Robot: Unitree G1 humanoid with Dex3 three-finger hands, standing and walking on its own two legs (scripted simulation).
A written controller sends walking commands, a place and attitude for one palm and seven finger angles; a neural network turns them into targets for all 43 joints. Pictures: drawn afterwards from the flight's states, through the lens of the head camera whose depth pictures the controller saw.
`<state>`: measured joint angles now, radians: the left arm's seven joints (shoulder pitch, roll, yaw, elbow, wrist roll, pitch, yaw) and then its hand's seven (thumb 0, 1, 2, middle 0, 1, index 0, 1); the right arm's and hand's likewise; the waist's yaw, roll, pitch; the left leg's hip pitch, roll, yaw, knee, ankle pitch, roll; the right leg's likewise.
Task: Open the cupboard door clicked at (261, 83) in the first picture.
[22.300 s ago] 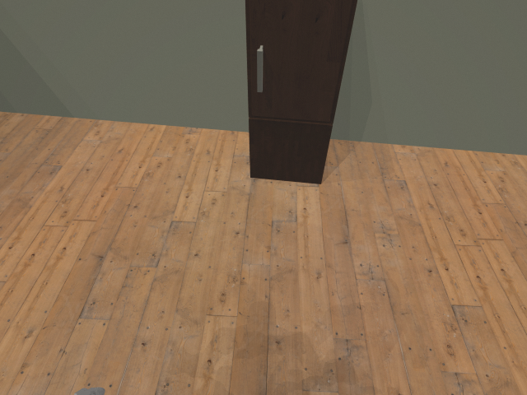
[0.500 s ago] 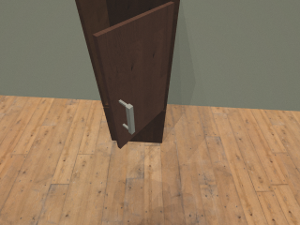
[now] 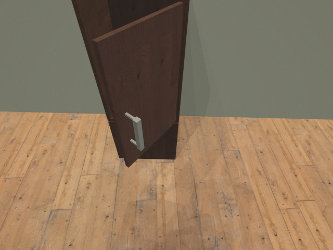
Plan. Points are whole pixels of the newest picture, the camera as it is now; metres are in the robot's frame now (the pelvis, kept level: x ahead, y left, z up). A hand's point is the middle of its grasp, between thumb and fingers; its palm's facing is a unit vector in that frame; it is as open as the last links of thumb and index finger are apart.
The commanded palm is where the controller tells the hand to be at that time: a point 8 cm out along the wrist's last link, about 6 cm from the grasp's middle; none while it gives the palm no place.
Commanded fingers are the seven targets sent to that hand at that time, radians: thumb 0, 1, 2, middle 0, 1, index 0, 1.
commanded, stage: walk to a spot facing it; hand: left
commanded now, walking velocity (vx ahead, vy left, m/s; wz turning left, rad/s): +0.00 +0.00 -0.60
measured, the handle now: (134, 132) +0.52 +0.16 -0.11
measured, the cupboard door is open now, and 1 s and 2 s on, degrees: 53 53 53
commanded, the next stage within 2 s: none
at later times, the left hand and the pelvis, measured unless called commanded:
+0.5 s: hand out of the picture +0.05 +0.16 -0.15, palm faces -0.18 -0.94 -0.31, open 7.4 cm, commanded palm none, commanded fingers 0.00 0.90 0.90 -0.20 -0.30 -0.20 -0.30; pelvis -0.02 -0.04 +0.00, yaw -17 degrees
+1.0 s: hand (117, 237) +0.19 +0.16 -0.18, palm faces -0.48 -0.84 -0.25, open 7.4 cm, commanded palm none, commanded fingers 0.00 0.90 0.90 -0.20 -0.30 -0.20 -0.30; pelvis +0.02 -0.01 +0.00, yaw -34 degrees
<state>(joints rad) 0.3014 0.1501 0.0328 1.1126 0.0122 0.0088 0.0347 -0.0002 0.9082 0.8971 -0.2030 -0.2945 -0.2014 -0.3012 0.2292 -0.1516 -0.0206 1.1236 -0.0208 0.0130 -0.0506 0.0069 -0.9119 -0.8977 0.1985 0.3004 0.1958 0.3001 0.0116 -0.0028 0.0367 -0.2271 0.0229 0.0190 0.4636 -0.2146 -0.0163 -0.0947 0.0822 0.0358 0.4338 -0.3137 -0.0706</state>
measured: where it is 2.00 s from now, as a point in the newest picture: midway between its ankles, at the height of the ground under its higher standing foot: outside the picture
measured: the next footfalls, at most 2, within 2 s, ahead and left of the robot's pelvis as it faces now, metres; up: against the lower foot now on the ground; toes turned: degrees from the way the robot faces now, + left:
left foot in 0.86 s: +0.11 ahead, +0.09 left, +0.00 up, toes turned -35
right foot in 1.20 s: -0.03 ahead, -0.16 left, +0.00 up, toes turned -46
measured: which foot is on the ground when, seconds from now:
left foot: down 0.00-0.26, up 0.28-0.84, down 0.86-1.00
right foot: down 0.00-0.86, up 0.88-1.00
